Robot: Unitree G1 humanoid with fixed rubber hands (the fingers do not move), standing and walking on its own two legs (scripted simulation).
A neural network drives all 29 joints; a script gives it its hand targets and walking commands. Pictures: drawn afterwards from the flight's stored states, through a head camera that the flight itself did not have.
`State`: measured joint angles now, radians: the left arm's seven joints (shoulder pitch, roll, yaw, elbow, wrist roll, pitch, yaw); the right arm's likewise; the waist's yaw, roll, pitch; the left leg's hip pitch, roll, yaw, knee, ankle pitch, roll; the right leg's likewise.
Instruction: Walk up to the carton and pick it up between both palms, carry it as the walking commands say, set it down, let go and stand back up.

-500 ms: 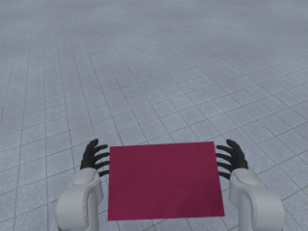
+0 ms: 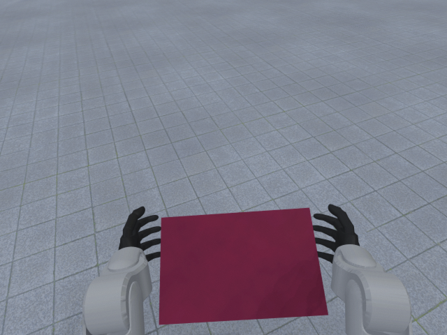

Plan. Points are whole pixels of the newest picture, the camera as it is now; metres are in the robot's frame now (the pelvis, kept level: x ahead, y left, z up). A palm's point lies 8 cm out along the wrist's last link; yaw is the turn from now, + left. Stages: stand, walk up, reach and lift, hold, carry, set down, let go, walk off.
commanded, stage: carry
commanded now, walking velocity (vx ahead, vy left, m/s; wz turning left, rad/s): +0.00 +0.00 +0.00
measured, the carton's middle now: (238, 263) +0.29 +0.00 -0.01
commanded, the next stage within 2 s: hold in 1.70 s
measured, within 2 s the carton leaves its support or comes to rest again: neither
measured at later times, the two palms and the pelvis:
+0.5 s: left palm (117, 276) +0.22 +0.18 +0.09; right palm (336, 274) +0.22 -0.14 +0.08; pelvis -0.03 +0.02 +0.00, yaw +0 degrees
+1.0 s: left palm (124, 302) +0.19 +0.17 +0.06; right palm (347, 302) +0.19 -0.15 +0.06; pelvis -0.08 +0.01 +0.00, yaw +0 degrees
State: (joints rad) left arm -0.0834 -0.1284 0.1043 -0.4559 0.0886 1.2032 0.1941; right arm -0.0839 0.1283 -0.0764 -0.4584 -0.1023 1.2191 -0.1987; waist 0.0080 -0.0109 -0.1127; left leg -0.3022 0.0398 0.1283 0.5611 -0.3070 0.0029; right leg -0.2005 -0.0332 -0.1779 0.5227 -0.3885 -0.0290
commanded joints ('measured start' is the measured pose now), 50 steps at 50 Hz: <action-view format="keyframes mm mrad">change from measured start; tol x2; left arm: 1 -402 -941 -683 -96 -403 -4 -269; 17 -437 -927 -654 -15 -367 -42 -273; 32 -486 -872 -580 154 -296 -156 -291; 50 -478 -808 -519 252 -242 -282 -295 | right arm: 1 -426 931 671 -109 400 -25 261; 18 -471 897 636 -42 376 -67 277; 33 -520 840 551 127 309 -187 293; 50 -521 783 509 209 273 -304 297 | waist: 1 5 4 -297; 24 2 25 -220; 50 -3 18 -229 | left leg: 1 138 84 -63 16 668 33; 12 155 106 -87 -5 663 51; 25 110 112 -115 -102 414 59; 39 73 112 -121 -125 283 53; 50 55 110 -121 -112 242 46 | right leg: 1 133 -120 85 4 781 8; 9 114 -121 83 -7 687 1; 21 62 -116 99 -63 388 -21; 26 45 -113 104 -85 300 -24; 35 23 -113 113 -99 238 -31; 50 2 -119 125 -101 237 -40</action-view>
